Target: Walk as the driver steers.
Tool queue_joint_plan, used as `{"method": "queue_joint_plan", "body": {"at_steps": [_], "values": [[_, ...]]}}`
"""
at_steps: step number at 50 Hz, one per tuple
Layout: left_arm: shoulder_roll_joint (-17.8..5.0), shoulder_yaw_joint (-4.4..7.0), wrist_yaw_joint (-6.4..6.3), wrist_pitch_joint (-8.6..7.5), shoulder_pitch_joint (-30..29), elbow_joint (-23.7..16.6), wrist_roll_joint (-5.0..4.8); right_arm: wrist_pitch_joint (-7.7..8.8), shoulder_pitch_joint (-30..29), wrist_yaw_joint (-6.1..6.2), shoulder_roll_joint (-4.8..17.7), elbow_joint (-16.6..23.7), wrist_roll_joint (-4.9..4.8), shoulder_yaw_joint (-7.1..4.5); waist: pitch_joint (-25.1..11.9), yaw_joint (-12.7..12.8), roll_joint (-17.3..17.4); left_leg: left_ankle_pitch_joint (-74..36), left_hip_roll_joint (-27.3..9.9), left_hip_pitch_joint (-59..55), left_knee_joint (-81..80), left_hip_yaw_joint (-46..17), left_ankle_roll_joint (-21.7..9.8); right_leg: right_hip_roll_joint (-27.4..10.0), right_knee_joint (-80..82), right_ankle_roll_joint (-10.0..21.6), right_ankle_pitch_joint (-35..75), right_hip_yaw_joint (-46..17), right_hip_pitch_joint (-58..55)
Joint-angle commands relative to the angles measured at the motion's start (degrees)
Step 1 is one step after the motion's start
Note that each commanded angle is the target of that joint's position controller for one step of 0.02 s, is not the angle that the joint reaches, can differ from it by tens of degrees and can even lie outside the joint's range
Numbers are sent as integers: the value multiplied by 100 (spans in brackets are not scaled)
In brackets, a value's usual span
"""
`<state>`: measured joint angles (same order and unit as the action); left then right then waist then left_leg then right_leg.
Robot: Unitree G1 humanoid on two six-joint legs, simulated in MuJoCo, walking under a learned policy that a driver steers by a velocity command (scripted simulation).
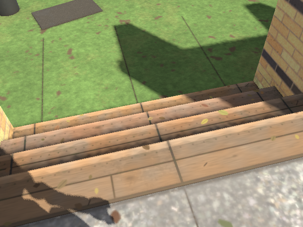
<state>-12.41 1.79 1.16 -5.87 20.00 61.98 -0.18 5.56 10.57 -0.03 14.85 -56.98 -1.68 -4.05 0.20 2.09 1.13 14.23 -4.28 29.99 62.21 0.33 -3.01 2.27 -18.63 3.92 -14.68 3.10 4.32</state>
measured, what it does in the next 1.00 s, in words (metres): walks ahead, turning right: left foot, then right foot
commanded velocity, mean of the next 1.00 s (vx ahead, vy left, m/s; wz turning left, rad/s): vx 0.25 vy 0.00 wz -0.28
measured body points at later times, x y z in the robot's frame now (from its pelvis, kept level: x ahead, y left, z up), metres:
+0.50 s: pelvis +0.26 +0.06 -0.01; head +0.29 +0.07 +0.44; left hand +0.32 +0.30 -0.15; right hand +0.31 -0.19 -0.15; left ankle +0.32 +0.14 -0.75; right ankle +0.24 -0.09 -0.65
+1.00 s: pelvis +0.38 -0.01 +0.00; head +0.41 -0.03 +0.45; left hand +0.57 +0.22 -0.11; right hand +0.44 -0.32 -0.10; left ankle +0.36 +0.15 -0.69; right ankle +0.36 -0.11 -0.75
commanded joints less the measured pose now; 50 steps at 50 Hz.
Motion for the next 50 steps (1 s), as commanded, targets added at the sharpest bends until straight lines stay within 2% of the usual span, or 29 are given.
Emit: {"method": "queue_joint_plan", "body": {"at_steps": [1,5,10,13,14,15,16,17,18,19,20,21,22,23,25,27,31,33,36,40,42,43,44,45,46,47,48,49,50], "values": [[-795,81,-93,0,267,-158,22,-12,-496,-37,171,433,60,-30,417,-11,-431,-567,-257,1310,-690,-48,169,-1481,1028,752,2128,-1229,-560],[-925,107,-200,41,339,-211,29,-8,-1487,-88,30,811,44,91,670,165,-476,-1556,-11,786,-2390,207,272,-1260,1323,647,1955,-744,-35],[-886,172,-202,89,720,-54,-73,27,-2050,-224,168,1104,-10,125,832,163,-478,-1720,97,697,-3176,132,11,-1596,1172,611,2288,-613,-731],[-1081,266,-208,170,521,-139,-44,56,-1479,-250,533,1042,1,-28,215,-298,-706,-1205,435,-294,-3223,307,-265,-1698,211,445,4556,-491,-1231],[-1093,272,-207,225,423,-170,-18,45,-701,-221,734,824,7,-149,-268,-714,-768,-1135,631,-1270,-3226,445,-411,-1549,-716,340,5344,-349,-1131],[-990,224,-205,257,355,-244,16,26,250,-172,965,552,50,-264,-809,-1138,-736,-1455,392,-2734,-3177,179,-615,-1281,-2028,129,5032,-245,-357],[-384,52,-153,218,929,-339,78,33,1055,-131,1469,420,267,-368,-1800,-949,333,-1867,-1220,-5120,-3070,-1992,-1387,-492,-4298,-239,2460,-123,1831],[99,-171,446,-40,2515,165,917,-91,2118,-151,515,258,711,81,-3733,-859,1187,-1075,-1921,-6563,-4156,-4000,-2438,373,-5118,-95,-1611,-1222,2384],[-591,165,525,-100,868,-254,510,25,1500,-118,422,155,807,-23,-858,-992,817,-571,-1546,-4959,-4508,-3397,-1751,104,-6160,86,-1405,-1318,3749],[-772,178,412,-152,259,-415,395,107,732,-81,425,244,606,-31,-94,-735,444,-1015,-1484,-3503,-4688,-2259,-1482,-404,-6090,209,-993,-1102,3654],[-650,151,269,-128,288,-484,461,112,297,-21,297,308,469,3,-338,-402,75,-1934,-1385,-2811,-4816,-1714,-1490,-707,-5715,227,-1006,-1014,3040],[-262,18,211,-94,306,-526,497,126,-23,28,13,314,463,80,-321,-141,-84,-2955,-1317,-2202,-4900,-1166,-1383,-973,-5474,198,-734,-1123,2546],[-3,-73,196,-17,275,-574,477,98,-162,3,-103,372,492,97,-253,3,-43,-3533,-1334,-1638,-5071,-871,-1348,-1052,-5432,35,-818,-1087,2115],[7,-56,194,37,387,-583,435,137,-247,-8,-198,421,533,106,-279,153,-50,-3658,-1234,-1499,-5197,-588,-1340,-1054,-5272,-68,-902,-1007,2009],[-188,13,270,71,492,-616,353,267,-498,-22,136,621,552,-16,-240,239,164,-3751,-892,-1083,-5308,234,-1330,-927,-5083,-276,-383,-732,1868],[-250,52,279,80,266,-788,356,318,-560,2,312,777,638,-84,-174,208,144,-3676,-841,-919,-5322,659,-1328,-947,-4646,-464,248,-576,1915],[-257,3,219,220,-502,-1272,389,338,138,62,627,669,523,-263,-129,-74,143,-4627,-1179,-2147,-5143,706,-1478,-1085,-3047,-613,647,-473,2527],[-311,0,176,276,-606,-1368,371,318,255,70,724,729,527,-359,-161,-158,103,-4858,-1397,-2860,-5055,701,-1547,-1078,-2628,-600,527,-459,2773],[-373,16,158,305,-844,-1481,332,224,169,109,785,926,540,-458,-150,-255,127,-4376,-1539,-3435,-5020,807,-1468,-1051,-2192,-531,319,-387,2794],[-524,89,195,272,-1237,-1639,242,103,163,257,842,1199,481,-520,-174,-383,213,-3592,-1563,-3882,-4822,975,-1136,-836,-1654,-387,-39,-217,2550],[-639,164,243,191,-1319,-1683,146,27,152,333,910,1255,393,-525,-250,-294,135,-3220,-1381,-3905,-4419,1169,-839,-553,-793,-179,623,-38,2114],[-743,219,237,111,-1270,-1664,101,-22,220,298,909,1240,310,-515,-403,-245,-5,-3078,-1163,-3743,-4088,1238,-645,-320,-232,33,1522,33,1574],[-1036,344,175,22,-1042,-1658,118,-60,324,220,765,1254,300,-472,-824,-213,-295,-2523,-795,-3316,-3529,1466,-280,-407,-167,425,3152,-225,611],[-1707,524,2,20,-356,-1638,95,-7,457,210,233,1722,381,-271,-1892,-215,-1359,-290,-139,-1723,-2493,1711,412,-1813,-673,1840,5208,-2041,-1484],[-1676,551,-114,-22,778,-1264,346,59,-448,125,175,2010,485,-187,-1915,471,-801,2782,387,-119,-1653,745,534,-2370,-205,2181,3871,-3493,-2503],[-1692,668,-209,-224,932,-989,562,50,-793,-12,-22,2066,559,-52,-935,538,-445,2729,121,816,-1253,-189,314,-2227,86,1760,2619,-3296,-2188],[-1447,670,-190,-248,640,-999,430,16,-655,11,316,1851,579,-143,-428,443,-591,2249,-57,1183,-761,-303,264,-1936,368,1484,1364,-2882,-1785],[-1084,535,-141,-207,93,-1188,228,-15,-185,71,681,1651,629,-270,-336,143,-712,1782,-118,901,-610,-346,209,-1746,657,1394,517,-2654,-1194],[-883,447,-95,-183,-265,-1317,93,-27,-154,105,643,1616,631,-264,10,14,-881,1517,-126,603,-523,-286,183,-1572,906,1288,55,-2451,-404]]}}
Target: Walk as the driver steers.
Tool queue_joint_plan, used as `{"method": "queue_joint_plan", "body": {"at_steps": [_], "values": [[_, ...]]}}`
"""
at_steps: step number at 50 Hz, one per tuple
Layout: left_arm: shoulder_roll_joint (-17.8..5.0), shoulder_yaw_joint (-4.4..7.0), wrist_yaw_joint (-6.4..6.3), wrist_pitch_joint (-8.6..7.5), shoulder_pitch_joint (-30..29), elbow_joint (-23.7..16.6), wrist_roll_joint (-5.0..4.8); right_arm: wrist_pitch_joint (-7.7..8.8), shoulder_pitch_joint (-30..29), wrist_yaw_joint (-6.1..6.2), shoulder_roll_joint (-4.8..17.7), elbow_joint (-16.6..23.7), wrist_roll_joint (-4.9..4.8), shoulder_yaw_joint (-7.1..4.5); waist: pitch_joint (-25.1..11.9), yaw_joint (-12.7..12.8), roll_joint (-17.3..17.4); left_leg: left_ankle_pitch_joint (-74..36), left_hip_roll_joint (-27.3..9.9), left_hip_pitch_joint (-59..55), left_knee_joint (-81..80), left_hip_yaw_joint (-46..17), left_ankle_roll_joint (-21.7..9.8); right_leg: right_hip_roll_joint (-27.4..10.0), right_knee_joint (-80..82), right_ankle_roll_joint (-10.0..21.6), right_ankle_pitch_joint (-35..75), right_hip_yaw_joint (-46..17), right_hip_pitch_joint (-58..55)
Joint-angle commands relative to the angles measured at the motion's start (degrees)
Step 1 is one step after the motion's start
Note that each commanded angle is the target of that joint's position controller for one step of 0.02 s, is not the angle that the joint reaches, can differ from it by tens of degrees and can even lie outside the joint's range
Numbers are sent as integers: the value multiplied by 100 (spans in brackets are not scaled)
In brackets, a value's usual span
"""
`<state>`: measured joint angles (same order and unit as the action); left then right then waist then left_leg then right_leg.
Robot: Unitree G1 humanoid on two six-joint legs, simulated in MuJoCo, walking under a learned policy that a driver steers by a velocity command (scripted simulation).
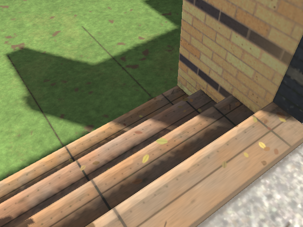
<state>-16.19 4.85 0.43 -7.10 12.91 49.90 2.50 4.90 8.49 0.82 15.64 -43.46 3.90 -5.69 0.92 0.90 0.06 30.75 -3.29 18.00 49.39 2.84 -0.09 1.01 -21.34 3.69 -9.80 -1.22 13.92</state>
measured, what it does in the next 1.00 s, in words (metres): walks ahead, turning right: left foot, then right foot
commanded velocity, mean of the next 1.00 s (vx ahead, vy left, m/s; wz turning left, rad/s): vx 0.25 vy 0.00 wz -0.37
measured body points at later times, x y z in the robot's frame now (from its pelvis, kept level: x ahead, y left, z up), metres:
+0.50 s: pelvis +0.16 +0.03 +0.00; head +0.18 +0.05 +0.45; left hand +0.36 +0.26 -0.13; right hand +0.14 -0.25 -0.11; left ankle +0.17 +0.12 -0.75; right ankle +0.12 -0.10 -0.67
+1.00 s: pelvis +0.25 -0.03 -0.01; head +0.26 -0.04 +0.44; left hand +0.43 +0.16 -0.14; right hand +0.23 -0.29 -0.15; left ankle +0.30 +0.10 -0.73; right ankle +0.28 -0.11 -0.75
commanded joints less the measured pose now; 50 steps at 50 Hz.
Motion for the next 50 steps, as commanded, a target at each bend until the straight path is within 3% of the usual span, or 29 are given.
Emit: {"method": "queue_joint_plan", "body": {"at_steps": [1,3,4,6,8,10,12,13,14,15,16,17,18,19,21,25,30,32,34,35,36,37,38,39,40,41,42,45,50], "values": [[-451,70,0,-9,215,-232,-177,32,43,36,406,300,83,-59,-16,-34,-743,-429,-142,1390,741,-487,-100,-1298,1418,1210,-672,-1895,-798],[-470,13,38,18,-23,-393,-62,5,214,-16,270,243,-12,-9,-31,-196,-556,-975,37,825,550,-364,-47,-1094,1584,1079,-643,-1569,-234],[-1127,263,48,345,202,-251,-265,-208,-103,-157,411,343,-324,-55,155,-111,-59,-1236,1,1361,284,-145,151,-908,969,987,812,-1392,-592],[-1143,296,87,550,614,-249,-279,-336,-104,-230,222,455,-284,60,-144,58,-436,-1276,8,1275,-131,-148,311,-959,675,1005,1433,-1377,-702],[-965,267,93,608,664,-284,-204,-361,-262,-228,278,559,-272,97,-185,206,-833,-1424,25,1102,-430,-179,333,-961,676,971,434,-1571,-508],[-939,269,92,628,561,-360,-148,-348,-319,-194,415,635,-272,88,-75,223,-913,-1487,99,795,-790,-218,294,-927,680,920,-471,-1821,-159],[-971,289,80,638,327,-470,-140,-303,-55,-149,462,631,-283,82,-46,51,-828,-1440,214,145,-1247,-244,219,-890,448,805,-741,-2049,222],[-970,292,59,639,113,-539,-163,-266,359,-118,445,529,-287,75,-72,-214,-713,-1610,290,-477,-1644,-221,179,-788,171,682,-837,-2110,528],[-869,268,27,633,-66,-598,-178,-216,948,-76,480,344,-263,47,-144,-530,-473,-1696,388,-1263,-2014,-174,152,-540,-340,526,-1077,-2060,949],[-507,166,3,589,-124,-691,-186,-137,1563,-13,838,233,-173,-37,-282,-802,319,-857,-328,-1942,-2658,-1025,33,6,-1563,276,-1616,-1595,1528],[19,21,7,539,-112,-969,-245,-111,1871,28,1583,267,-103,-155,-454,-776,1915,1201,-1878,-2342,-3951,-3449,-317,869,-3355,77,-2498,-570,2491],[-298,62,24,558,381,-925,-125,-185,1465,41,1551,331,-151,-149,-280,-292,1715,2084,-2253,-1670,-4458,-4713,-706,508,-4238,132,-2277,-693,2659],[-572,136,68,585,406,-759,-68,-208,948,27,1029,465,-208,-20,264,-58,867,2090,-2050,-1215,-4357,-4158,-802,185,-4563,165,-1698,-691,2669],[-641,168,150,601,292,-683,-51,-188,707,0,722,489,-256,64,501,2,430,1195,-1671,-946,-4216,-3163,-730,-10,-4439,109,-1255,-603,2539],[-517,147,275,663,225,-620,-47,-118,750,25,509,444,-236,142,352,-75,691,-568,-1159,-1112,-4144,-1762,-588,-177,-4312,-65,-680,-386,2364],[-245,44,257,737,-61,-698,-114,29,1395,-24,512,128,-254,156,59,-124,575,-5256,-1077,-1593,-3447,-567,-747,81,-3997,-277,-453,-339,2263],[46,-168,258,773,-786,-887,-111,-111,1283,-60,555,16,-294,194,-16,-243,880,-5959,-870,-1351,-3152,198,-761,107,-2068,-361,5,215,1430],[-22,-196,233,770,-886,-911,-109,-171,1408,-81,661,-90,-313,170,-102,-325,962,-6107,-899,-1367,-2934,170,-761,180,-1558,-277,64,426,986],[-136,-184,193,719,-679,-848,-100,-234,1389,-73,749,-159,-367,148,-170,-223,922,-5979,-973,-1437,-2602,12,-723,203,-1005,-98,188,413,522],[-167,-172,154,658,-289,-702,-51,-266,1297,-58,749,-173,-409,152,-307,3,714,-5774,-881,-1353,-2134,66,-606,245,-399,9,631,372,-61],[-342,-140,104,593,81,-577,25,-271,1381,-55,688,-182,-410,179,-581,168,339,-5136,-717,-1039,-1511,203,-401,-26,-54,107,1524,55,-852],[-762,-79,39,531,614,-551,96,-282,1511,-47,389,55,-380,281,-1306,252,-547,-2626,-484,-187,-282,470,-155,-1474,-389,393,3849,-1332,-2110],[-796,-89,-43,580,584,-475,-154,-435,2084,-65,-71,-23,-516,415,-1965,15,-1215,662,238,232,519,31,-30,-2412,-463,1438,5179,-2325,-2456],[-564,-122,-72,643,506,-432,-348,-590,1817,-29,361,-171,-381,320,-1615,137,-699,818,135,417,776,-314,14,-2145,-178,1521,3908,-2083,-1979],[-397,-202,-116,674,129,-443,-328,-627,1438,-43,408,-91,-315,298,-873,61,-709,641,132,640,837,-355,30,-1873,177,1387,3045,-1819,-1388],[-182,-291,-153,701,-250,-469,-256,-636,1271,-40,363,-135,-279,306,-481,-88,-558,274,34,581,527,-441,52,-1587,432,1138,2471,-1544,-927],[-130,-320,-195,699,-449,-458,-242,-666,1266,-43,364,-176,-244,305,-243,-213,-649,-43,-22,348,213,-444,107,-1373,596,949,2430,-1264,-545],[-146,-333,-185,651,-538,-344,-190,-757,1618,-29,214,-462,-260,343,-450,-366,-516,-439,127,-423,-244,-312,164,-1092,640,748,2276,-811,-173],[-237,-304,-136,707,-501,-82,-181,-839,1232,34,131,-550,-286,377,-127,-240,-640,-1052,204,-795,-1395,-225,72,-965,924,575,-450,-970,349]]}}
